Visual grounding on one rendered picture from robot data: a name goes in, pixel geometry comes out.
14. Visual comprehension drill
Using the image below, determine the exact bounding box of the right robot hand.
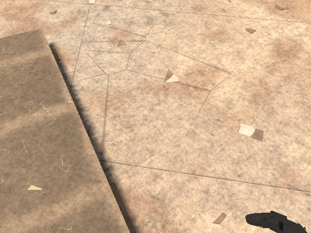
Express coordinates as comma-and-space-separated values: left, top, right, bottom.
245, 211, 307, 233

